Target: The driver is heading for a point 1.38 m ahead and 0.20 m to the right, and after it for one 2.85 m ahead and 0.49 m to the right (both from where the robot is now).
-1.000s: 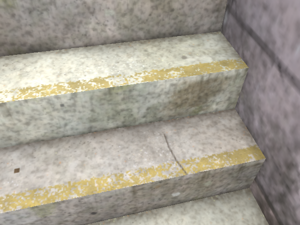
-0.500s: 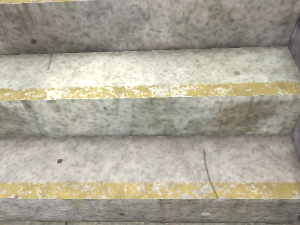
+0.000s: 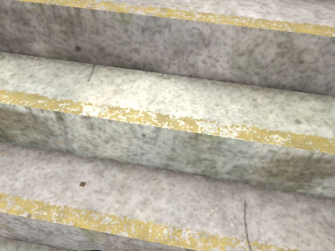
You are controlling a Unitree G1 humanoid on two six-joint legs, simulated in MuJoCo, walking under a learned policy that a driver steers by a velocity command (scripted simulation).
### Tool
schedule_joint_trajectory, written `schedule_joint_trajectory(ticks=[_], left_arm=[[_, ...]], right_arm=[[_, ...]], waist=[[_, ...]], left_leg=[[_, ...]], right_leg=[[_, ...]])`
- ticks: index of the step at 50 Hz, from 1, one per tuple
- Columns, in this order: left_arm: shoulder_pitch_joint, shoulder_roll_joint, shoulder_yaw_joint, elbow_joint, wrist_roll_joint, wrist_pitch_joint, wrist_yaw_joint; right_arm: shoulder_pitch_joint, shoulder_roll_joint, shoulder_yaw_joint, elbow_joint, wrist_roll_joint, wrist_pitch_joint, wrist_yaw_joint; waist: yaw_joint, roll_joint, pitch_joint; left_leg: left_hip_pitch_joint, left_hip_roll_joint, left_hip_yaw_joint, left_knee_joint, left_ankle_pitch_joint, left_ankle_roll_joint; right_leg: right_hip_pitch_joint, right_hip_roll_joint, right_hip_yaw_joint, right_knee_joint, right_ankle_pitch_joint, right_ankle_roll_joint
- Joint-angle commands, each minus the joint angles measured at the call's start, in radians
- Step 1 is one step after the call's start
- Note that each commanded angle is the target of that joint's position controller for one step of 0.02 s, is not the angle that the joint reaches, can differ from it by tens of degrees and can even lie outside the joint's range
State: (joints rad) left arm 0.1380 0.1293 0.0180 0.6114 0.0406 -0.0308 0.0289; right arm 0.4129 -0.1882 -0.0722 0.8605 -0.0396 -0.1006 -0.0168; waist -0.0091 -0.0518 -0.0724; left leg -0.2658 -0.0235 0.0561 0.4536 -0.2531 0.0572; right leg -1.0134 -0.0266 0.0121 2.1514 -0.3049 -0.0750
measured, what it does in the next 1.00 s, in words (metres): climbs: right foot 0.20 m higher, then left foot 0.20 m higher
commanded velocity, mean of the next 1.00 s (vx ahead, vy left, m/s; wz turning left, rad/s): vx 0.45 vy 0.00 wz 0.03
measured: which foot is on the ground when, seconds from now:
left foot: down 0.00-0.26, up 0.28-0.80, down 0.82-1.00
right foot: up 0.00-0.22, down 0.24-0.84, up 0.86-1.00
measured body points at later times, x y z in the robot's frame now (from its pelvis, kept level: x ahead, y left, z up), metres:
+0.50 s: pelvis +0.17 -0.15 +0.16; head +0.18 -0.18 +0.61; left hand +0.18 +0.09 +0.03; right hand +0.36 -0.33 +0.06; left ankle +0.23 +0.02 -0.28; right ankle +0.18 -0.21 -0.54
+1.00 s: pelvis +0.43 -0.16 +0.35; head +0.42 -0.19 +0.80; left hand +0.61 +0.05 +0.28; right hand +0.47 -0.42 +0.20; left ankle +0.47 -0.11 -0.34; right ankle +0.38 -0.30 -0.05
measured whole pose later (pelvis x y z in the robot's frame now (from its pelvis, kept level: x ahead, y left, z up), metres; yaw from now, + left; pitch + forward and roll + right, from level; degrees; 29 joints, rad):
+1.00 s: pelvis +0.43 -0.16 +0.35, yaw -2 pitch +2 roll +4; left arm 0.17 0.12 0.04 0.66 0.02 -0.12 0.03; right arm 0.28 -0.23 -0.07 0.96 -0.04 -0.04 -0.03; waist 0.00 -0.01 -0.06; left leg -0.50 -0.10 0.17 0.84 -0.37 0.13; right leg -0.91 0.11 0.19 2.21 -0.11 -0.14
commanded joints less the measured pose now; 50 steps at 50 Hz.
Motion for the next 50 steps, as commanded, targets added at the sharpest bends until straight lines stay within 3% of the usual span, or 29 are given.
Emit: schedule_joint_trajectory(ticks=[1, 7, 9, 11, 12, 13, 14, 15, 17, 18, 19, 20, 24, 28, 32, 35, 36, 37, 38, 39, 40, 41, 42, 43, 44, 45, 47, 48, 50], left_arm=[[-0.232, -0.018, -0.022, -0.157, -0.009, -0.011, 0.011], [-0.44, -0.028, -0.05, -0.297, -0.034, 0.011, 0.006], [-0.277, -0.102, -0.088, -0.233, -0.051, 0.023, -0.008], [0.1, 0.011, -0.019, -0.063, -0.064, 0.032, 0.009], [0.251, 0.087, 0.011, -0.038, -0.058, 0.025, 0.024], [0.366, 0.24, 0.058, -0.008, -0.009, 0.021, 0.033], [0.378, 0.351, 0.096, 0.035, -0.028, 0.042, 0.054], [0.203, 0.352, 0.104, 0.021, -0.058, 0.034, 0.061], [-0.004, 0.206, 0.07, 0.104, -0.03, 0.021, 0.032], [-0.021, 0.09, 0.041, 0.161, -0.039, 0.006, 0.016], [-0.015, -0.001, 0.015, 0.209, -0.033, -0.006, 0.005], [0.026, -0.04, 0.002, 0.254, -0.028, -0.022, -0.002], [0.122, 0.062, 0.022, 0.265, -0.028, -0.085, -0.002], [0.328, 0.114, 0.028, 0.331, -0.045, -0.117, 0.0], [0.459, 0.053, 0.009, 0.364, -0.053, -0.095, 0.019], [0.598, 0.101, 0.035, 0.413, -0.07, -0.084, 0.065], [0.584, 0.087, 0.032, 0.4, -0.076, -0.084, 0.071], [0.487, 0.079, 0.021, 0.358, -0.096, -0.093, 0.068], [0.465, 0.129, 0.029, 0.33, -0.093, -0.119, 0.073], [0.375, 0.212, 0.043, 0.291, -0.115, -0.136, 0.08], [0.345, 0.259, 0.069, 0.243, -0.122, -0.169, 0.048], [0.33, 0.268, 0.08, 0.236, -0.136, -0.185, 0.011], [0.313, 0.222, 0.073, 0.209, -0.126, -0.19, -0.019], [0.197, 0.154, 0.069, 0.162, -0.071, -0.17, -0.056], [0.139, 0.094, 0.072, 0.117, -0.011, -0.154, -0.059], [0.048, 0.003, 0.049, 0.02, 0.009, -0.135, -0.04], [0.055, -0.11, -0.016, -0.039, 0.011, -0.114, -0.011], [0.114, -0.134, -0.034, -0.025, 0.0, -0.101, -0.003], [0.107, -0.141, -0.043, -0.014, -0.026, -0.076, 0.005]], right_arm=[[0.071, -0.1, -0.023, 0.024, -0.009, -0.052, 0.008], [0.085, -0.122, -0.031, 0.089, 0.002, -0.039, -0.022], [-0.031, -0.122, -0.026, 0.046, 0.034, -0.003, -0.029], [-0.046, -0.222, -0.039, 0.007, 0.051, -0.03, 0.006], [-0.074, -0.269, -0.057, 0.015, 0.065, -0.05, 0.036], [-0.131, -0.214, -0.059, -0.054, 0.077, -0.053, 0.069], [-0.152, -0.083, -0.054, -0.119, 0.044, -0.048, 0.108], [-0.102, 0.056, -0.038, -0.125, -0.029, -0.035, 0.103], [-0.153, 0.119, 0.0, -0.189, -0.038, -0.008, 0.089], [-0.15, 0.125, 0.016, -0.18, -0.039, 0.01, 0.071], [-0.122, 0.15, 0.035, -0.172, -0.028, 0.018, 0.056], [-0.122, 0.158, 0.047, -0.173, -0.015, 0.035, 0.05], [-0.24, 0.08, 0.056, -0.217, 0.006, 0.056, 0.023], [-0.348, 0.163, 0.083, -0.251, 0.015, 0.073, -0.014], [-0.632, 0.183, 0.124, -0.377, 0.016, 0.078, 0.021], [-0.637, 0.209, 0.138, -0.408, 0.005, 0.128, 0.027], [-0.593, 0.181, 0.128, -0.375, 0.007, 0.133, 0.032], [-0.515, 0.172, 0.12, -0.329, 0.029, 0.12, 0.035], [-0.463, 0.154, 0.116, -0.31, 0.043, 0.118, 0.024], [-0.367, 0.08, 0.093, -0.266, 0.059, 0.137, 0.016], [-0.234, 0.035, 0.076, -0.262, 0.034, 0.149, 0.008], [-0.143, -0.036, 0.051, -0.225, 0.01, 0.15, 0.009], [-0.045, -0.094, 0.013, -0.168, -0.023, 0.143, 0.01], [-0.027, -0.166, -0.021, -0.121, -0.036, 0.165, -0.007], [-0.135, -0.131, -0.032, -0.112, -0.014, 0.138, -0.004], [-0.197, -0.095, -0.021, -0.073, 0.008, 0.111, -0.004], [-0.147, 0.053, 0.024, 0.064, 0.0, 0.051, -0.01], [-0.118, 0.094, 0.038, 0.087, -0.013, 0.036, -0.01], [-0.091, 0.096, 0.052, 0.135, 0.015, 0.006, 0.004]], waist=[[-0.033, 0.121, 0.098], [-0.033, 0.154, 0.128], [0.022, 0.153, 0.043], [0.118, 0.206, -0.211], [0.22, 0.243, -0.312], [0.251, -0.024, -0.337], [0.234, -0.373, -0.35], [0.125, -0.293, -0.272], [-0.053, -0.028, 0.043], [-0.098, 0.012, 0.106], [-0.114, -0.076, 0.108], [-0.119, -0.076, 0.123], [-0.075, 0.075, 0.164], [-0.033, -0.008, 0.163], [0.037, 0.059, 0.197], [0.089, -0.079, 0.079], [0.083, -0.026, 0.053], [0.008, -0.012, 0.008], [-0.024, -0.055, -0.075], [-0.127, -0.049, -0.244], [-0.15, -0.16, -0.307], [-0.178, -0.184, -0.359], [-0.219, -0.067, -0.366], [-0.23, 0.212, -0.362], [-0.173, 0.103, -0.304], [-0.092, 0.071, -0.167], [0.02, -0.039, 0.127], [0.056, -0.072, 0.145], [0.083, -0.064, 0.197]], left_leg=[[0.238, 0.369, -0.379, -0.289, -0.267, 0.226], [0.091, 0.306, -0.177, -0.539, -0.207, 0.17], [-0.137, 0.252, 0.011, -0.639, 0.179, 0.183], [0.017, 0.273, 0.049, -0.3, 1.294, 0.21], [0.124, 0.257, 0.038, 0.019, 1.451, 0.167], [-0.049, 0.175, -0.028, 0.435, 1.147, 0.091], [-0.399, -0.086, -0.227, 0.832, 0.201, 0.051], [-0.561, -0.134, -0.46, 1.344, 0.164, 0.019], [-0.775, -0.09, -0.314, 1.548, 0.345, 0.021], [-0.794, -0.065, -0.282, 1.513, 0.428, 0.034], [-0.814, -0.08, -0.28, 1.638, 0.382, 0.052], [-0.865, -0.078, -0.28, 1.683, 0.33, 0.057], [-0.919, -0.083, -0.214, 1.483, 0.263, 0.022], [-1.312, -0.065, -0.179, 1.923, 0.051, 0.067], [-1.256, 0.028, 0.039, 1.562, 0.014, 0.056], [-1.165, 0.08, 0.144, 1.454, -0.122, 0.096], [-1.064, 0.07, 0.189, 1.305, -0.166, 0.108], [-0.751, 0.007, 0.226, 1.067, -0.185, 0.137], [-0.554, -0.04, 0.25, 0.994, -0.142, 0.155], [-0.291, -0.107, 0.195, 0.951, -0.118, 0.146], [-0.227, -0.114, 0.136, 0.77, -0.171, 0.153], [-0.088, -0.135, 0.102, 0.569, -0.168, 0.169], [0.145, 0.065, -0.271, 0.427, -0.116, 0.303], [0.114, 0.268, -0.852, 0.018, -0.329, 0.461], [0.068, 0.26, -1.002, -0.102, -0.444, 0.424], [-0.006, 0.263, -0.89, -0.082, -0.522, 0.353], [-0.182, 0.23, -0.553, -0.032, -0.217, 0.245], [-0.197, 0.226, -0.443, -0.043, 0.011, 0.208], [-0.216, 0.182, -0.207, -0.075, 0.228, 0.129]], right_leg=[[-0.506, -0.041, 0.054, 0.249, -0.092, -0.016], [-0.361, -0.141, -0.044, -0.16, -0.168, -0.028], [0.251, -0.1, -0.145, -0.604, -0.244, -0.097], [0.672, 0.06, -0.237, -0.696, -0.286, -0.068], [0.739, 0.083, -0.101, -0.955, -0.302, -0.067], [0.796, -0.102, 0.407, -1.348, -0.575, -0.103], [0.915, -0.224, 0.983, -1.915, -0.96, -0.081], [0.786, -0.297, 1.103, -2.005, -1.068, 0.039], [0.55, -0.255, 0.73, -1.758, -0.786, 0.073], [0.466, -0.209, 0.475, -1.608, -0.563, 0.056], [0.446, -0.177, 0.338, -1.593, -0.37, 0.027], [0.451, -0.165, 0.262, -1.604, -0.297, 0.011], [0.495, -0.155, 0.081, -1.76, 0.048, -0.001], [0.825, -0.213, 0.138, -1.856, -0.009, -0.043], [0.811, -0.141, 0.062, -2.017, -0.024, -0.014], [1.096, -0.184, 0.077, -2.165, 0.476, -0.1], [1.152, -0.164, -0.015, -2.136, 0.752, -0.09], [1.067, -0.122, -0.134, -2.041, 1.357, -0.042], [1.034, -0.21, -0.106, -1.96, 1.909, -0.043], [0.987, -0.207, -0.097, -1.793, 2.173, -0.012], [1.078, -0.258, -0.041, -1.639, 2.307, -0.039], [1.11, -0.257, -0.047, -1.435, 2.263, -0.037], [0.777, -0.145, -0.004, -1.125, 1.706, -0.029], [0.499, 0.17, -0.038, -0.559, 0.398, -0.032], [0.301, 0.176, 0.211, -0.072, 0.272, -0.044], [0.117, 0.141, 0.197, 0.111, 0.265, -0.064], [-0.095, 0.13, 0.233, 0.199, 0.174, -0.088], [-0.123, 0.121, 0.224, 0.247, 0.161, -0.081], [-0.173, 0.11, 0.228, 0.096, 0.104, -0.062]])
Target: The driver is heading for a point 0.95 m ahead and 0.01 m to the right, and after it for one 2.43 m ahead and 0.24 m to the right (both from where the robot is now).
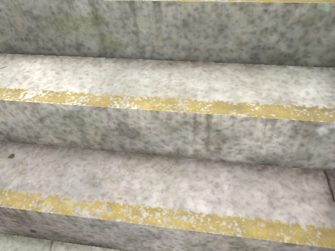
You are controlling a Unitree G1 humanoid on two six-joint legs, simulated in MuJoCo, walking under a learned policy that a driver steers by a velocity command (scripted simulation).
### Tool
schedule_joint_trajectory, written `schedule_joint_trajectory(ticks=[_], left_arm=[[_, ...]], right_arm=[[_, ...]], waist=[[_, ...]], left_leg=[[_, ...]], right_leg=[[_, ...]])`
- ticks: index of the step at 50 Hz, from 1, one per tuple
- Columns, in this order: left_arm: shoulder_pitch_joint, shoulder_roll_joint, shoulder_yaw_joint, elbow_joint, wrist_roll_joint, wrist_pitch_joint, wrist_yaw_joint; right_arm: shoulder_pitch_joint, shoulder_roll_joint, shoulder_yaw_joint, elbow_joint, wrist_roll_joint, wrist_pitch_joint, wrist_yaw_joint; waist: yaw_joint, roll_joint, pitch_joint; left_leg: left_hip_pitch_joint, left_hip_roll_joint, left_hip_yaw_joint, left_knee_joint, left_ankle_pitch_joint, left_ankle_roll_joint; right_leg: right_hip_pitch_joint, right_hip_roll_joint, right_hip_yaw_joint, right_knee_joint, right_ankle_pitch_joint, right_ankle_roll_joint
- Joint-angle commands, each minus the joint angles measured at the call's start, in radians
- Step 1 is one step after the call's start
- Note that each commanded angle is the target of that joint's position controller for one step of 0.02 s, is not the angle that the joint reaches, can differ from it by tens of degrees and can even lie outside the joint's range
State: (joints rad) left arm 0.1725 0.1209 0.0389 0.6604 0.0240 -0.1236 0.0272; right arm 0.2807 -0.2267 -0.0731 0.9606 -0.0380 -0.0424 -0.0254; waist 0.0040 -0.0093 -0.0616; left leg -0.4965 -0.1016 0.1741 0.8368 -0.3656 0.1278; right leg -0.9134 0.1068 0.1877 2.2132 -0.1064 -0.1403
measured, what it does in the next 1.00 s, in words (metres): climbs: right foot 0.20 m higher, then left foot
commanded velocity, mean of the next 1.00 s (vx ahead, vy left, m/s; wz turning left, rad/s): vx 0.07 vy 0.00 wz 0.00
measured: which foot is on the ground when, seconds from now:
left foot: down 0.00-0.28, up 0.30-0.70, down 0.72-1.00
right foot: up 0.00-0.22, down 0.24-1.00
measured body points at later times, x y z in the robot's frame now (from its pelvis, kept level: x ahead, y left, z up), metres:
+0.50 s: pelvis +0.16 -0.05 +0.19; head +0.16 -0.07 +0.64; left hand +0.22 +0.18 +0.06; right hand +0.26 -0.26 +0.06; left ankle +0.14 +0.12 -0.31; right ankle +0.22 -0.13 -0.49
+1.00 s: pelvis +0.23 -0.01 +0.25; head +0.23 +0.00 +0.70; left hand +0.25 +0.21 +0.10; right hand +0.28 -0.23 +0.11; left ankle +0.26 +0.09 -0.49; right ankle +0.22 -0.13 -0.49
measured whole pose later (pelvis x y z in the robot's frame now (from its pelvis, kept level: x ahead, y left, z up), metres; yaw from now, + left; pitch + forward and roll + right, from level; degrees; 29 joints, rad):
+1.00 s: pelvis +0.23 -0.01 +0.25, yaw +1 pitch +0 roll +0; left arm 0.34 0.13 0.02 0.99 0.00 -0.02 0.07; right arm 0.35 -0.11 -0.04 0.88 -0.02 -0.04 -0.04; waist -0.01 -0.02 -0.04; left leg -0.26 -0.01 0.06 0.44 -0.19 0.04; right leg -0.20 -0.04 -0.08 0.45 -0.25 0.00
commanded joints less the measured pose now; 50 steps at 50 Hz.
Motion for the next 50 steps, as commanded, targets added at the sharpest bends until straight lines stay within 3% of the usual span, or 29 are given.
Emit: schedule_joint_trajectory(ticks=[1, 4, 5, 7, 9, 11, 12, 13, 14, 15, 16, 18, 19, 21, 23, 26, 29, 30, 32, 33, 34, 35, 36, 37, 38, 40, 41, 45, 50], left_arm=[[0.019, -0.122, -0.069, -0.088, -0.029, 0.027, 0.016], [-0.146, -0.115, -0.08, -0.16, -0.025, 0.067, 0.064], [-0.193, -0.11, -0.094, -0.204, -0.013, 0.068, 0.069], [-0.282, -0.084, -0.098, -0.242, -0.02, 0.076, 0.05], [-0.232, -0.132, -0.118, -0.192, -0.054, 0.086, 0.047], [0.018, -0.073, -0.093, -0.053, -0.052, 0.092, 0.046], [0.133, -0.001, -0.068, -0.019, -0.044, 0.087, 0.048], [0.204, 0.076, -0.039, 0.031, -0.016, 0.09, 0.044], [0.211, 0.14, -0.014, 0.057, -0.006, 0.117, 0.074], [0.038, 0.125, -0.002, 0.045, -0.005, 0.147, 0.081], [-0.088, 0.136, 0.015, 0.05, -0.01, 0.149, 0.063], [-0.131, 0.045, 0.001, 0.143, -0.028, 0.12, 0.049], [-0.103, 0.0, -0.01, 0.186, -0.029, 0.099, 0.042], [-0.071, -0.042, -0.024, 0.235, -0.018, 0.078, 0.023], [-0.018, -0.019, -0.019, 0.252, -0.018, 0.052, 0.02], [0.029, 0.016, -0.019, 0.245, -0.026, 0.036, 0.039], [0.043, 0.069, -0.002, 0.218, -0.024, 0.052, 0.069], [0.021, 0.079, -0.002, 0.185, -0.014, 0.063, 0.088], [0.027, 0.105, 0.01, 0.147, 0.013, 0.099, 0.109], [0.107, 0.12, 0.016, 0.145, 0.017, 0.105, 0.102], [0.12, 0.145, 0.022, 0.156, 0.008, 0.103, 0.091], [0.101, 0.13, 0.019, 0.161, -0.005, 0.092, 0.075], [0.123, 0.093, 0.012, 0.179, -0.009, 0.096, 0.057], [0.184, 0.038, 0.003, 0.209, -0.015, 0.099, 0.047], [0.245, 0.031, 0.0, 0.21, -0.045, 0.108, 0.033], [0.176, 0.078, 0.007, 0.222, -0.037, 0.104, 0.038], [0.171, 0.07, -0.001, 0.242, -0.036, 0.103, 0.041], [0.207, 0.047, -0.01, 0.286, -0.026, 0.096, 0.042], [0.203, 0.049, -0.021, 0.307, -0.025, 0.089, 0.041]], right_arm=[[0.055, 0.114, 0.057, 0.037, 0.011, -0.074, 0.023], [0.144, 0.018, 0.049, 0.093, 0.037, -0.123, 0.045], [0.15, 0.015, 0.05, 0.107, 0.061, -0.117, 0.04], [0.195, 0.009, 0.05, 0.106, 0.069, -0.101, 0.001], [0.162, -0.074, 0.018, 0.043, 0.051, -0.067, -0.019], [0.194, -0.142, -0.012, 0.002, 0.053, -0.087, -0.005], [0.145, -0.167, -0.027, -0.02, 0.087, -0.096, 0.014], [0.174, -0.151, -0.031, -0.061, 0.088, -0.107, 0.036], [0.147, -0.091, -0.027, -0.091, 0.082, -0.089, 0.069], [0.132, -0.028, -0.026, -0.086, 0.029, -0.051, 0.084], [0.125, 0.077, -0.015, -0.14, -0.012, -0.031, 0.077], [0.11, 0.133, 0.013, -0.195, -0.047, 0.003, 0.028], [0.158, 0.134, 0.022, -0.182, -0.04, 0.016, 0.018], [0.195, 0.152, 0.042, -0.163, -0.011, 0.021, 0.01], [0.176, 0.146, 0.044, -0.158, 0.003, 0.03, 0.004], [0.114, 0.12, 0.042, -0.187, -0.008, 0.055, -0.008], [0.09, 0.117, 0.036, -0.199, -0.007, 0.07, 0.005], [0.045, 0.125, 0.046, -0.219, 0.018, 0.075, 0.011], [0.025, 0.126, 0.052, -0.202, 0.048, 0.089, 0.009], [0.018, 0.098, 0.044, -0.162, 0.057, 0.095, 0.013], [0.058, 0.114, 0.041, -0.158, 0.042, 0.093, 0.006], [0.117, 0.135, 0.043, -0.131, 0.022, 0.071, 0.005], [0.12, 0.156, 0.053, -0.12, 0.015, 0.052, 0.007], [0.134, 0.124, 0.056, -0.13, -0.005, 0.024, 0.007], [0.08, 0.103, 0.065, -0.144, -0.011, 0.013, 0.001], [0.037, 0.087, 0.052, -0.151, 0.011, 0.006, -0.011], [0.049, 0.076, 0.046, -0.145, 0.001, 0.006, -0.012], [0.112, 0.058, 0.032, -0.121, 0.021, 0.004, -0.009], [0.117, 0.068, 0.037, -0.108, 0.019, -0.008, -0.011]], waist=[[0.06, -0.076, 0.198], [0.038, 0.024, 0.181], [0.062, 0.017, 0.197], [0.029, 0.045, 0.097], [0.028, 0.119, -0.07], [0.058, 0.187, -0.302], [0.124, 0.219, -0.35], [0.121, 0.129, -0.43], [0.127, -0.124, -0.407], [0.076, -0.176, -0.331], [-0.005, -0.116, -0.161], [-0.103, 0.056, 0.093], [-0.135, 0.122, 0.129], [-0.13, 0.035, 0.123], [-0.111, 0.002, 0.106], [-0.104, -0.05, 0.085], [-0.091, -0.08, 0.037], [-0.088, -0.117, 0.04], [-0.035, -0.148, 0.022], [0.042, -0.127, -0.012], [0.028, -0.171, -0.011], [-0.014, -0.128, -0.031], [-0.019, -0.039, 0.011], [-0.011, 0.06, 0.016], [0.058, 0.225, -0.02], [0.04, 0.162, 0.07], [0.023, 0.094, 0.074], [-0.003, 0.083, 0.073], [-0.02, 0.028, 0.082]], left_leg=[[-0.034, 0.266, -0.293, -0.516, 0.464, 0.066], [0.102, 0.269, -0.25, -0.602, 0.488, 0.085], [0.08, 0.218, -0.185, -0.624, 0.422, 0.031], [0.152, 0.197, -0.166, -0.724, 0.637, 0.046], [0.197, 0.234, -0.102, -0.778, 1.112, 0.075], [0.436, 0.315, -0.123, -0.551, 1.95, 0.091], [0.536, 0.301, -0.124, -0.347, 1.98, 0.057], [0.417, 0.262, -0.16, -0.164, 1.718, 0.0], [0.187, 0.102, -0.156, 0.182, 0.985, -0.049], [0.092, 0.028, -0.301, 0.609, 0.287, -0.074], [-0.084, -0.003, -0.374, 0.988, 0.278, -0.086], [-0.258, 0.009, -0.362, 1.087, 0.343, -0.045], [-0.271, 0.011, -0.386, 1.004, 0.348, -0.044], [-0.34, -0.024, -0.392, 1.065, 0.328, -0.042], [-0.397, -0.028, -0.389, 1.025, 0.343, -0.049], [-0.413, 0.032, -0.369, 0.848, 0.337, -0.09], [-0.379, 0.105, -0.224, 0.689, 0.337, -0.129], [-0.313, 0.177, -0.225, 0.42, 0.248, -0.137], [-0.099, 0.173, -0.129, 0.12, 0.103, -0.116], [0.028, 0.133, -0.066, 0.041, -0.005, -0.101], [0.143, 0.13, -0.056, -0.015, 0.034, -0.079], [0.268, 0.119, -0.06, -0.121, 0.12, -0.047], [0.276, 0.116, -0.098, -0.284, 0.121, -0.051], [0.301, 0.225, -0.279, -0.409, 0.152, -0.058], [0.289, 0.338, -0.447, -0.476, 0.256, 0.011], [0.115, 0.286, -0.415, -0.545, 0.014, 0.01], [0.123, 0.264, -0.371, -0.542, 0.016, -0.007], [0.211, 0.23, -0.3, -0.519, 0.139, -0.019], [0.269, 0.229, -0.279, -0.521, 0.246, -0.006]], right_leg=[[-0.258, -0.002, -0.011, 0.029, -0.148, 0.013], [-0.447, -0.025, -0.109, 0.14, -0.292, 0.014], [-0.396, -0.087, -0.132, -0.122, -0.28, 0.012], [-0.207, -0.169, -0.268, -0.402, -0.222, 0.02], [0.221, -0.147, -0.334, -0.683, -0.232, -0.001], [0.429, -0.038, -0.426, -0.806, -0.329, 0.006], [0.505, -0.032, -0.333, -1.081, -0.314, -0.007], [0.708, -0.098, -0.112, -1.166, -0.13, -0.059], [0.715, -0.298, 0.327, -1.502, -0.23, -0.184], [0.532, -0.349, 0.591, -1.783, -0.515, -0.231], [0.381, -0.371, 0.588, -1.809, -0.629, -0.188], [0.17, -0.325, 0.295, -1.64, -0.606, -0.089], [0.161, -0.277, 0.163, -1.585, -0.516, -0.033], [0.224, -0.25, 0.059, -1.573, -0.388, -0.019], [0.307, -0.256, 0.006, -1.595, -0.28, -0.028], [0.382, -0.276, -0.015, -1.641, -0.2, -0.045], [0.453, -0.298, -0.023, -1.688, -0.187, -0.104], [0.473, -0.313, 0.002, -1.758, -0.21, -0.084], [0.466, -0.293, -0.012, -1.772, -0.231, -0.08], [0.478, -0.338, -0.004, -1.838, -0.214, -0.091], [0.455, -0.361, 0.023, -1.843, -0.185, -0.086], [0.415, -0.341, 0.0, -1.799, -0.171, -0.067], [0.445, -0.283, -0.056, -1.716, -0.169, -0.034], [0.456, -0.237, -0.099, -1.546, -0.19, 0.01], [0.464, -0.197, -0.133, -1.591, -0.218, 0.065], [0.616, -0.181, -0.166, -1.711, -0.164, 0.086], [0.656, -0.186, -0.165, -1.753, -0.129, 0.076], [0.674, -0.214, -0.171, -1.81, -0.095, 0.06], [0.673, -0.232, -0.171, -1.841, -0.077, 0.066]])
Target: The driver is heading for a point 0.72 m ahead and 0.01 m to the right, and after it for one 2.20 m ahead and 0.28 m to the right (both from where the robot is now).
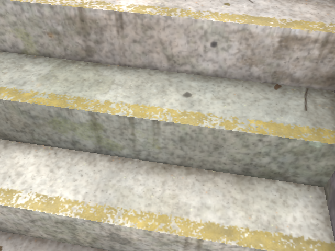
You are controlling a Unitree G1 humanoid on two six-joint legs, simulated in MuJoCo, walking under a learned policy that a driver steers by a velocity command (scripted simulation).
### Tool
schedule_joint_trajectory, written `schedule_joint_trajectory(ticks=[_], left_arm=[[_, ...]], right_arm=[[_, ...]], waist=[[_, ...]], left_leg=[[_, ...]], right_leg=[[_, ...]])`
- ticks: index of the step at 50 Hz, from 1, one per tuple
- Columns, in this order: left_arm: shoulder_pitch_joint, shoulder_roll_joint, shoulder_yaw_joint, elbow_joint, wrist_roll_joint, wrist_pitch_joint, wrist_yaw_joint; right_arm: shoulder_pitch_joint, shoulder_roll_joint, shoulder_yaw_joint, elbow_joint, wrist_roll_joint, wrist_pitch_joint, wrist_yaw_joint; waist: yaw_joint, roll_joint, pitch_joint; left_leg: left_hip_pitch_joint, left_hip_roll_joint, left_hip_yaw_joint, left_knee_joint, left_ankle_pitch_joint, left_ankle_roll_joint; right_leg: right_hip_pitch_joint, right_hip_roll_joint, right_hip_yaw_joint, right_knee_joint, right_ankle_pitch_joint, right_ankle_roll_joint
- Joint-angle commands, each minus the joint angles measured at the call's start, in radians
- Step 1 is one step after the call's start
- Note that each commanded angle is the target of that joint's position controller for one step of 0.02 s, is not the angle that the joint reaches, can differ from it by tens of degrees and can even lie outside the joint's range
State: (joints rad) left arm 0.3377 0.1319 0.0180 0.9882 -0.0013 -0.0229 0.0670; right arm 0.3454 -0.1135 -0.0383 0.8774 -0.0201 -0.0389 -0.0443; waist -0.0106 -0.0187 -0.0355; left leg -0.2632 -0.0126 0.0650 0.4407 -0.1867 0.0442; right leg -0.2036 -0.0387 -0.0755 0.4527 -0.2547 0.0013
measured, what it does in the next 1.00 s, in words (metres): climbs: left foot 0.20 m higher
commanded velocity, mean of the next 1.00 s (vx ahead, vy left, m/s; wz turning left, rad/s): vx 0.18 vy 0.00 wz -0.01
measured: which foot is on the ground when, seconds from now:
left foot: down 0.00-0.40, up 0.42-0.74, down 0.76-1.00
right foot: down 0.00-0.78, up 0.80-1.00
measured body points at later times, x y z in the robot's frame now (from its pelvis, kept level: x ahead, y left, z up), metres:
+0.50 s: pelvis +0.05 +0.00 -0.01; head +0.06 +0.00 +0.45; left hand -0.01 +0.24 -0.16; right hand +0.10 -0.23 -0.15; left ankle +0.02 +0.09 -0.67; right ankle -0.01 -0.12 -0.74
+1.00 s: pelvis +0.26 +0.14 +0.15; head +0.26 +0.17 +0.60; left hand +0.42 +0.38 +0.05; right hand +0.33 -0.10 +0.03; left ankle +0.32 +0.22 -0.54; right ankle +0.23 -0.01 -0.34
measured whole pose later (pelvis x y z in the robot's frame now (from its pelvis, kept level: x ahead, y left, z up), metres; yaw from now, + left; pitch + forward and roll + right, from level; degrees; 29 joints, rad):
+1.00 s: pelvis +0.26 +0.14 +0.15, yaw +0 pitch +1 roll +0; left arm 0.13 0.20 0.07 0.73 0.04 -0.08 0.02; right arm 0.25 -0.16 -0.04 0.96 -0.02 -0.07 -0.01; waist 0.04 -0.06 0.00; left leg -0.53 0.04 0.15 0.86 -0.35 0.08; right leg -0.85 0.09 0.13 1.87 0.03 -0.05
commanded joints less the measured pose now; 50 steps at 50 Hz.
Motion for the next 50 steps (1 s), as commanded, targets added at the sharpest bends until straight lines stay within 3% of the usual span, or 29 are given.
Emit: schedule_joint_trajectory(ticks=[1, 9, 14, 18, 19, 21, 22, 24, 26, 27, 28, 30, 32, 33, 34, 35, 36, 37, 38, 39, 40, 41, 42, 43, 44, 45, 46, 49, 50], left_arm=[[0.046, 0.041, -0.001, -0.014, 0.001, -0.012, 0.003], [0.101, 0.028, -0.01, 0.031, -0.005, -0.007, 0.009], [0.109, 0.073, 0.01, 0.03, -0.005, -0.003, -0.001], [0.132, 0.064, 0.003, 0.019, -0.005, -0.016, -0.014], [0.178, 0.07, 0.003, 0.029, -0.006, -0.02, -0.013], [0.275, 0.129, 0.021, 0.059, -0.003, -0.021, 0.0], [0.331, 0.16, 0.034, 0.077, 0.01, -0.013, 0.005], [0.357, 0.175, 0.051, 0.09, 0.011, -0.026, 0.011], [0.312, 0.193, 0.069, 0.077, 0.031, -0.077, 0.014], [0.294, 0.133, 0.056, 0.074, 0.038, -0.089, 0.009], [0.293, 0.105, 0.049, 0.077, 0.054, -0.097, -0.002], [0.318, 0.089, 0.047, 0.093, 0.063, -0.124, -0.016], [0.27, 0.129, 0.047, 0.095, 0.05, -0.139, -0.029], [0.2, 0.127, 0.036, 0.107, 0.019, -0.125, -0.034], [0.188, 0.133, 0.03, 0.103, -0.003, -0.113, -0.025], [0.094, 0.144, 0.026, 0.055, -0.053, -0.093, -0.023], [0.13, 0.222, 0.032, -0.009, -0.071, -0.121, -0.041], [0.111, 0.377, 0.075, -0.018, -0.062, -0.148, -0.069], [0.117, 0.458, 0.12, -0.023, -0.099, -0.164, -0.092], [0.119, 0.337, 0.109, -0.05, -0.085, -0.174, -0.123], [0.134, 0.182, 0.085, -0.094, -0.067, -0.148, -0.147], [0.202, 0.092, 0.081, -0.089, -0.01, -0.124, -0.122], [0.126, 0.042, 0.075, -0.162, 0.023, -0.091, -0.108], [0.049, 0.039, 0.069, -0.206, 0.052, -0.069, -0.093], [0.009, 0.016, 0.055, -0.227, 0.075, -0.053, -0.071], [0.059, 0.017, 0.043, -0.215, 0.076, -0.05, -0.063], [0.071, 0.005, 0.034, -0.206, 0.058, -0.042, -0.063], [-0.012, -0.046, 0.006, -0.231, 0.033, -0.04, -0.035], [-0.023, -0.026, 0.009, -0.235, 0.033, -0.03, -0.029]], right_arm=[[0.052, -0.047, 0.002, -0.022, 0.001, -0.012, 0.008], [0.052, -0.047, 0.003, 0.004, 0.006, -0.004, -0.002], [0.079, -0.142, -0.038, 0.024, 0.007, 0.02, -0.002], [0.011, -0.133, -0.035, 0.015, 0.023, 0.021, 0.003], [-0.051, -0.126, -0.03, -0.002, 0.031, 0.014, 0.007], [-0.17, -0.078, -0.007, -0.041, 0.041, -0.013, 0.027], [-0.165, -0.064, -0.005, -0.042, 0.018, -0.032, 0.042], [-0.223, -0.093, -0.019, -0.067, -0.012, -0.05, 0.069], [-0.303, -0.016, -0.004, -0.157, -0.015, -0.055, 0.066], [-0.361, 0.003, 0.005, -0.206, -0.028, -0.055, 0.065], [-0.391, 0.019, 0.016, -0.243, -0.022, -0.057, 0.063], [-0.532, 0.048, 0.04, -0.364, -0.013, -0.048, 0.033], [-0.639, 0.059, 0.066, -0.487, 0.014, -0.031, 0.008], [-0.65, 0.036, 0.083, -0.555, 0.023, -0.026, 0.009], [-0.63, 0.023, 0.081, -0.573, 0.028, -0.011, 0.022], [-0.501, 0.083, 0.112, -0.537, 0.062, 0.001, 0.043], [-0.243, 0.018, 0.062, -0.416, 0.085, 0.01, 0.042], [0.098, -0.05, 0.014, -0.295, 0.068, 0.032, 0.027], [0.159, -0.122, -0.014, -0.257, 0.027, 0.042, 0.022], [0.175, -0.232, -0.046, -0.207, -0.012, 0.046, 0.013], [0.119, -0.338, -0.066, -0.212, -0.02, 0.053, -0.007], [-0.091, -0.33, -0.072, -0.261, -0.005, 0.035, 0.013], [-0.24, -0.285, -0.061, -0.225, 0.012, 0.032, 0.03], [-0.31, -0.181, -0.04, -0.143, 0.026, 0.034, 0.035], [-0.327, -0.098, -0.017, -0.093, 0.029, 0.017, 0.036], [-0.305, -0.028, -0.001, -0.053, 0.015, -0.001, 0.046], [-0.274, -0.002, 0.008, -0.024, 0.006, -0.023, 0.047], [-0.121, -0.01, 0.013, 0.044, -0.009, -0.08, 0.041], [-0.115, -0.036, 0.01, 0.041, -0.008, -0.091, 0.038]], waist=[[-0.006, 0.032, 0.055], [-0.007, 0.027, 0.06], [-0.019, 0.086, 0.109], [0.017, 0.065, 0.138], [0.054, 0.009, 0.133], [0.109, -0.244, 0.14], [0.123, -0.32, 0.131], [0.154, -0.175, 0.132], [0.11, -0.128, 0.114], [0.095, -0.055, 0.127], [0.092, -0.021, 0.147], [0.114, -0.072, 0.223], [0.073, -0.065, 0.273], [0.015, -0.04, 0.311], [0.013, -0.039, 0.278], [-0.041, -0.009, 0.169], [-0.095, -0.001, -0.104], [-0.241, -0.134, -0.374], [-0.285, -0.148, -0.461], [-0.23, 0.051, -0.439], [-0.186, 0.378, -0.547], [-0.077, 0.267, -0.561], [0.032, 0.199, -0.423], [0.087, 0.113, -0.197], [0.104, 0.124, -0.012], [0.132, 0.103, 0.043], [0.138, 0.077, 0.065], [0.103, 0.012, 0.069], [0.105, 0.01, 0.073]], left_leg=[[0.045, 0.14, -0.168, -0.125, 0.081, 0.078], [0.077, 0.134, -0.156, -0.123, 0.12, 0.079], [0.008, 0.146, -0.246, -0.161, -0.432, 0.168], [-0.123, 0.174, -0.3, -0.174, -0.481, 0.215], [-0.217, 0.136, -0.239, -0.113, -0.418, 0.194], [-0.464, 0.025, -0.031, 0.183, -0.168, 0.129], [-0.603, 0.015, 0.028, 0.344, -0.152, 0.098], [-0.792, 0.04, 0.01, 0.915, -0.234, 0.04], [-1.023, 0.073, -0.113, 1.437, -0.326, 0.044], [-1.12, 0.079, -0.146, 1.549, -0.336, 0.061], [-1.234, 0.073, -0.146, 1.671, -0.369, 0.088], [-1.453, 0.077, -0.168, 1.856, -0.556, 0.119], [-1.481, 0.113, -0.149, 1.813, -0.658, 0.135], [-1.247, 0.179, -0.106, 1.436, -0.626, 0.147], [-1.004, 0.174, 0.002, 1.289, -0.491, 0.14], [-0.374, 0.147, 0.079, 0.919, -0.267, 0.17], [0.107, -0.001, 0.166, 1.019, -0.115, 0.139], [0.292, -0.039, 0.135, 0.986, -0.016, 0.141], [0.28, -0.061, 0.03, 0.688, -0.007, 0.132], [0.347, 0.113, -0.372, 0.393, 0.222, 0.2], [0.283, 0.395, -0.862, 0.013, 0.545, 0.279], [0.152, 0.407, -0.907, -0.022, 0.272, 0.25], [-0.003, 0.359, -0.802, -0.027, -0.197, 0.207], [-0.174, 0.304, -0.638, 0.06, -0.484, 0.143], [-0.337, 0.244, -0.49, 0.143, -0.489, 0.109], [-0.401, 0.191, -0.353, 0.139, -0.427, 0.091], [-0.41, 0.203, -0.276, 0.128, -0.3, 0.081], [-0.295, 0.276, -0.188, 0.062, 0.182, 0.074], [-0.273, 0.279, -0.139, 0.023, 0.289, 0.057]], right_leg=[[-0.035, -0.089, 0.09, -0.082, 0.075, -0.075], [-0.037, -0.096, 0.087, -0.07, 0.062, -0.074], [-0.177, -0.031, 0.049, 0.08, -0.261, -0.133], [-0.179, -0.027, 0.105, 0.087, -0.269, -0.186], [-0.084, -0.052, 0.169, 0.011, -0.294, -0.208], [0.127, -0.183, 0.429, -0.216, -0.379, -0.271], [0.239, -0.272, 0.598, -0.291, -0.459, -0.337], [0.282, -0.36, 0.7, -0.334, -0.371, -0.422], [0.339, -0.333, 0.565, -0.294, -0.261, -0.384], [0.344, -0.323, 0.508, -0.287, -0.221, -0.34], [0.352, -0.318, 0.456, -0.28, -0.189, -0.295], [0.348, -0.337, 0.38, -0.3, -0.031, -0.255], [0.248, -0.366, 0.26, -0.409, -0.007, -0.198], [0.054, -0.288, 0.126, -0.522, 0.026, -0.137], [-0.084, -0.246, 0.058, -0.643, 0.134, -0.163], [-0.397, -0.179, -0.03, -0.726, 0.211, -0.193], [-0.383, -0.179, -0.022, -0.509, 1.069, -0.221], [-0.169, -0.207, -0.012, -0.239, 1.564, -0.171], [0.02, -0.162, 0.025, 0.035, 1.644, -0.104], [-0.128, -0.077, 0.113, 0.373, 1.01, -0.028], [-0.227, 0.173, 0.199, 0.979, 0.071, 0.02], [-0.282, 0.184, 0.42, 1.464, 0.07, 0.032], [-0.377, 0.115, 0.339, 1.537, 0.176, 0.016], [-0.478, 0.058, 0.252, 1.484, 0.31, -0.02], [-0.546, 0.057, 0.252, 1.504, 0.325, -0.053], [-0.557, 0.08, 0.25, 1.507, 0.295, -0.074], [-0.573, 0.106, 0.247, 1.52, 0.306, -0.083], [-0.655, 0.113, 0.277, 1.454, 0.273, -0.059], [-0.654, 0.113, 0.245, 1.357, 0.256, -0.042]])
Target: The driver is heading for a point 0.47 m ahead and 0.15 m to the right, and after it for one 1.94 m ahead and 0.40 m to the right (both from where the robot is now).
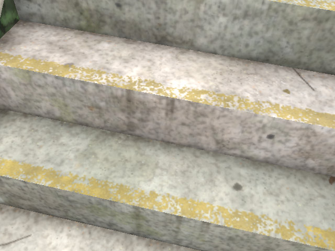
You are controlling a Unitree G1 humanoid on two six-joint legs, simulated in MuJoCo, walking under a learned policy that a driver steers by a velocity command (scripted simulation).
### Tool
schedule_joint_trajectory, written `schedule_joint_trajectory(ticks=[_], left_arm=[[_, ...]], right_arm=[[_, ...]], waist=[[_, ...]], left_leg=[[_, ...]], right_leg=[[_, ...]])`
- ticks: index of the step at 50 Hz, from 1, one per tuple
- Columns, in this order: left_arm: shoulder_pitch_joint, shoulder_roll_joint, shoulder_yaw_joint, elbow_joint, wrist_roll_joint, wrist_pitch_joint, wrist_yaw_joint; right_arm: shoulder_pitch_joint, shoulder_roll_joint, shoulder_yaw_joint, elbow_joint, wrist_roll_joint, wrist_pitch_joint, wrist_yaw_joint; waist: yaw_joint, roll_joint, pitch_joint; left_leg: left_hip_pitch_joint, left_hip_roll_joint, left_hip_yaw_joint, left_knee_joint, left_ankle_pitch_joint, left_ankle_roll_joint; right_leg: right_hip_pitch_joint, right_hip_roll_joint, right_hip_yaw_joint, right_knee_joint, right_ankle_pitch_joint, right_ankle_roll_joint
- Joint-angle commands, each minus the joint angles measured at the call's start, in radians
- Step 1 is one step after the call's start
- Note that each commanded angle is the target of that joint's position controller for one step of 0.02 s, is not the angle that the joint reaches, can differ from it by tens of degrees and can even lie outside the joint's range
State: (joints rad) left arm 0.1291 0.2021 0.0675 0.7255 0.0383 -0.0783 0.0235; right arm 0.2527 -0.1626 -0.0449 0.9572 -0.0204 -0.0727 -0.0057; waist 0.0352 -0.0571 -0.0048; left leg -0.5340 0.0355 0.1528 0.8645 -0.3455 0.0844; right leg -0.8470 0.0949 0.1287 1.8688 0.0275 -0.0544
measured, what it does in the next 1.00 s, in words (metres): climbs, turning right: right foot 0.20 m higher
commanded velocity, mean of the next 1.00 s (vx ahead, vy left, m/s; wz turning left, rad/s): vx -0.01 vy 0.00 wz -0.31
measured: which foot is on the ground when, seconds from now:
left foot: down 0.00-0.70, up 0.72-1.00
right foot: up 0.00-0.64, down 0.66-1.00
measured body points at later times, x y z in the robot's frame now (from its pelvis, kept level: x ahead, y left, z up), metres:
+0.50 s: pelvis +0.09 -0.03 +0.05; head +0.13 -0.02 +0.50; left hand +0.36 +0.09 -0.06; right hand +0.01 -0.26 -0.07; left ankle +0.07 +0.08 -0.69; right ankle +0.07 -0.18 -0.41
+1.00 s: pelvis +0.14 -0.18 +0.15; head +0.16 -0.20 +0.60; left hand +0.36 -0.03 +0.05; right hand +0.27 -0.48 +0.08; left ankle +0.17 -0.07 -0.32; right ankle +0.16 -0.28 -0.49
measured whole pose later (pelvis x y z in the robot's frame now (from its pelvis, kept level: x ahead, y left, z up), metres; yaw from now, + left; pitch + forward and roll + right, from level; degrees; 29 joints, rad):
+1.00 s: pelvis +0.14 -0.18 +0.15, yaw -20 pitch -2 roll +0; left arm 0.19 0.13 -0.02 0.61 0.05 0.01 0.10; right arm 0.08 -0.21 -0.05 0.55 -0.07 0.07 -0.06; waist 0.02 0.01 0.07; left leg -0.86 -0.16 -0.04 1.97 -0.14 -0.09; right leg -0.61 -0.12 -0.18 1.22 -0.58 -0.07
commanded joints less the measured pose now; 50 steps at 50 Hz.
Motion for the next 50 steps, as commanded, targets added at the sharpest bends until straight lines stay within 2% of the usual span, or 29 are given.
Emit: schedule_joint_trajectory(ticks=[1, 2, 3, 4, 5, 6, 8, 11, 18, 21, 26, 27, 29, 31, 32, 33, 34, 35, 36, 37, 38, 39, 40, 41, 42, 44, 45, 47, 50], left_arm=[[0.192, -0.099, -0.034, 0.047, -0.013, 0.037, 0.025], [0.182, -0.076, -0.02, 0.061, -0.014, 0.043, 0.032], [0.129, -0.085, -0.022, 0.037, -0.007, 0.049, 0.034], [0.081, -0.096, -0.022, 0.027, -0.008, 0.049, 0.04], [0.048, -0.101, -0.021, 0.002, 0.003, 0.051, 0.048], [0.014, -0.094, -0.021, -0.015, 0.009, 0.058, 0.053], [-0.036, -0.094, -0.022, -0.045, 0.016, 0.066, 0.049], [-0.062, -0.101, -0.017, -0.061, 0.014, 0.078, 0.033], [-0.14, -0.107, -0.003, -0.109, 0.007, 0.109, 0.022], [-0.24, -0.106, -0.001, -0.162, 0.006, 0.124, 0.016], [-0.327, -0.11, -0.003, -0.253, 0.007, 0.145, 0.015], [-0.348, -0.113, -0.015, -0.299, 0.014, 0.148, 0.011], [-0.4, -0.108, -0.026, -0.366, 0.018, 0.147, 0.003], [-0.367, -0.06, -0.025, -0.401, 0.002, 0.157, -0.002], [-0.248, -0.033, -0.028, -0.355, -0.039, 0.16, -0.01], [-0.169, -0.002, -0.012, -0.338, -0.06, 0.168, -0.003], [-0.103, 0.012, -0.005, -0.31, -0.049, 0.157, 0.028], [0.013, 0.024, 0.0, -0.277, -0.061, 0.144, 0.057], [0.119, 0.115, 0.033, -0.245, -0.05, 0.142, 0.087], [0.11, 0.149, 0.037, -0.276, -0.048, 0.144, 0.115], [0.136, 0.119, -0.008, -0.265, 0.008, 0.134, 0.137], [0.088, 0.085, -0.019, -0.261, 0.032, 0.134, 0.13], [0.007, 0.037, -0.038, -0.258, 0.021, 0.127, 0.118], [-0.059, -0.016, -0.06, -0.251, 0.011, 0.113, 0.093], [-0.095, -0.036, -0.07, -0.242, 0.016, 0.097, 0.074], [-0.131, -0.026, -0.071, -0.209, 0.024, 0.071, 0.058], [-0.138, -0.025, -0.076, -0.217, 0.019, 0.064, 0.062], [-0.125, 0.012, -0.068, -0.23, 0.015, 0.056, 0.067], [-0.09, 0.034, -0.058, -0.264, 0.014, 0.06, 0.094]], right_arm=[[0.005, -0.006, 0.009, -0.035, -0.017, -0.062, -0.004], [0.037, -0.001, 0.012, -0.044, -0.01, -0.067, -0.01], [0.06, -0.032, 0.003, -0.042, -0.003, -0.072, -0.015], [0.077, -0.045, -0.005, -0.043, -0.005, -0.069, -0.014], [0.115, -0.066, -0.016, -0.042, -0.009, -0.071, -0.014], [0.149, -0.06, -0.015, -0.04, 0.0, -0.078, -0.017], [0.193, -0.038, -0.012, -0.033, -0.001, -0.083, -0.023], [0.217, -0.019, -0.01, -0.041, 0.002, -0.087, -0.042], [0.246, -0.061, -0.026, -0.098, -0.002, -0.086, -0.07], [0.262, -0.097, -0.042, -0.126, -0.016, -0.069, -0.072], [0.266, -0.144, -0.058, -0.137, -0.042, -0.064, -0.061], [0.28, -0.166, -0.069, -0.122, -0.041, -0.049, -0.057], [0.259, -0.16, -0.067, -0.125, -0.05, -0.037, -0.058], [0.154, -0.219, -0.076, -0.155, -0.047, -0.025, -0.048], [-0.005, -0.277, -0.085, -0.206, -0.03, -0.004, -0.042], [0.076, -0.318, -0.095, -0.198, 0.007, 0.004, -0.036], [0.099, -0.336, -0.093, -0.19, 0.013, 0.014, -0.016], [0.058, -0.346, -0.091, -0.231, 0.007, 0.005, 0.006], [-0.068, -0.288, -0.063, -0.343, -0.001, -0.011, 0.025], [-0.146, -0.164, -0.03, -0.396, -0.01, -0.007, 0.056], [-0.12, -0.017, 0.001, -0.393, 0.031, -0.001, 0.061], [-0.11, 0.005, 0.0, -0.408, 0.031, 0.006, 0.045], [-0.072, -0.015, -0.005, -0.409, 0.003, 0.016, 0.024], [-0.005, -0.061, -0.018, -0.375, -0.04, 0.031, 0.011], [0.069, -0.094, -0.032, -0.334, -0.061, 0.049, 0.003], [0.063, -0.1, -0.034, -0.345, -0.056, 0.085, -0.016], [0.011, -0.09, -0.03, -0.384, -0.05, 0.103, -0.031], [-0.017, -0.117, -0.036, -0.417, -0.047, 0.141, -0.058], [-0.055, -0.158, -0.051, -0.444, -0.061, 0.176, -0.068]], waist=[[0.044, 0.072, 0.012], [0.02, 0.036, -0.02], [0.008, 0.055, -0.002], [-0.017, 0.074, -0.002], [-0.029, 0.107, 0.003], [-0.047, 0.109, 0.014], [-0.059, 0.087, 0.034], [-0.064, 0.086, 0.017], [-0.084, 0.196, -0.005], [-0.121, 0.224, -0.02], [-0.137, 0.182, 0.015], [-0.134, 0.222, 0.005], [-0.122, 0.222, 0.012], [-0.066, 0.206, -0.003], [0.0, 0.174, -0.018], [-0.026, 0.205, -0.08], [0.035, 0.12, -0.197], [0.109, 0.041, -0.315], [0.191, -0.183, -0.389], [0.209, -0.261, -0.422], [0.172, -0.346, -0.41], [0.093, -0.316, -0.323], [0.016, -0.26, -0.203], [-0.04, -0.149, -0.088], [-0.082, -0.07, -0.036], [-0.124, -0.018, 0.022], [-0.128, -0.044, 0.02], [-0.126, -0.068, 0.001], [-0.093, -0.013, -0.053]], left_leg=[[0.044, 0.248, -0.22, -0.411, 0.524, 0.051], [0.116, 0.266, -0.205, -0.427, 0.575, 0.053], [0.169, 0.278, -0.196, -0.454, 0.513, 0.05], [0.231, 0.3, -0.208, -0.478, 0.467, 0.057], [0.305, 0.308, -0.211, -0.503, 0.388, 0.057], [0.357, 0.311, -0.205, -0.521, 0.367, 0.056], [0.413, 0.304, -0.172, -0.53, 0.318, 0.054], [0.453, 0.296, -0.097, -0.521, 0.342, 0.059], [0.608, 0.359, -0.051, -0.538, 0.534, 0.113], [0.73, 0.4, -0.042, -0.557, 0.574, 0.125], [0.832, 0.49, -0.027, -0.596, 0.682, 0.122], [0.874, 0.463, -0.012, -0.599, 0.603, 0.117], [0.844, 0.449, 0.014, -0.616, 0.566, 0.083], [0.722, 0.411, 0.109, -0.681, 0.504, 0.063], [0.479, 0.316, 0.21, -0.725, 0.445, 0.062], [0.482, 0.33, 0.164, -0.611, 0.747, 0.086], [0.46, 0.258, 0.181, -0.387, 1.022, 0.05], [0.292, 0.179, 0.165, -0.17, 0.923, -0.018], [-0.074, 0.04, 0.088, 0.198, 0.285, -0.091], [-0.179, -0.072, -0.177, 0.672, -0.064, -0.132], [-0.266, -0.181, -0.46, 1.035, -0.052, -0.139], [-0.314, -0.158, -0.485, 1.113, 0.027, -0.126], [-0.312, -0.129, -0.41, 1.064, 0.143, -0.118], [-0.271, -0.151, -0.318, 1.067, 0.232, -0.124], [-0.236, -0.192, -0.258, 1.107, 0.251, -0.134], [-0.229, -0.217, -0.223, 1.188, 0.243, -0.151], [-0.253, -0.185, -0.264, 1.174, 0.246, -0.164], [-0.284, -0.159, -0.268, 1.16, 0.21, -0.178], [-0.277, -0.15, -0.247, 1.121, 0.221, -0.185]], right_leg=[[-0.025, 0.006, 0.009, 0.057, -0.017, 0.008], [-0.059, 0.005, -0.007, 0.116, -0.012, 0.011], [-0.143, -0.006, -0.013, 0.151, -0.016, 0.008], [-0.241, 0.0, -0.015, 0.289, -0.049, -0.003], [-0.338, -0.01, -0.008, 0.372, -0.095, -0.015], [-0.405, -0.015, -0.009, 0.43, -0.135, -0.02], [-0.472, -0.033, 0.003, 0.426, -0.145, -0.024], [-0.462, -0.06, -0.04, 0.338, -0.114, -0.007], [-0.446, -0.134, -0.069, 0.18, -0.192, 0.034], [-0.499, -0.162, -0.091, 0.158, -0.327, 0.042], [-0.604, -0.217, -0.08, 0.18, -0.529, 0.029], [-0.64, -0.248, -0.101, 0.117, -0.614, 0.029], [-0.623, -0.303, -0.056, -0.006, -0.669, 0.0], [-0.407, -0.329, -0.121, -0.281, -0.599, -0.018], [-0.034, -0.284, -0.27, -0.622, -0.665, -0.015], [0.182, -0.198, -0.277, -0.72, -0.811, -0.035], [0.345, -0.155, -0.188, -0.728, -0.569, -0.072], [0.635, -0.132, -0.075, -0.878, -0.401, -0.096], [0.909, -0.248, 0.224, -1.103, -0.411, -0.148], [0.834, -0.323, 0.421, -1.241, -0.358, -0.165], [0.745, -0.363, 0.345, -1.141, -0.271, -0.101], [0.621, -0.346, 0.192, -1.025, -0.273, -0.032], [0.5, -0.334, 0.092, -0.929, -0.231, -0.007], [0.362, -0.329, 0.058, -0.91, -0.168, -0.012], [0.268, -0.318, 0.021, -0.914, -0.2, -0.03], [0.152, -0.363, 0.062, -0.988, -0.228, -0.093], [0.155, -0.399, 0.074, -1.033, -0.154, -0.107], [0.213, -0.448, 0.09, -1.049, 0.006, -0.144], [0.312, -0.475, 0.077, -1.039, 0.065, -0.166]])
Keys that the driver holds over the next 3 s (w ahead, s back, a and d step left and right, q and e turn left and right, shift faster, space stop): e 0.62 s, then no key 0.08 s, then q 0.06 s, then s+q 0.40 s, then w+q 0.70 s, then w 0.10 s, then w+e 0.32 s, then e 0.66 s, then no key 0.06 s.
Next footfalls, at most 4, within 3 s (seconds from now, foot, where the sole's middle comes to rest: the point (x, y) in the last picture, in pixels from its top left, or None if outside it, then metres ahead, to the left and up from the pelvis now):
0.66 right None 0.19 -0.30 -0.53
1.20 left None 0.24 -0.06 -0.53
1.54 right None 0.05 -0.20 -0.73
1.90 left None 0.31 -0.03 -0.53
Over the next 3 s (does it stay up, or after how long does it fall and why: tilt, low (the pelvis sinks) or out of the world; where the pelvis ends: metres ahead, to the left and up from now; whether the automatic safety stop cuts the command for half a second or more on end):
stays up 0.59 -0.06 0.46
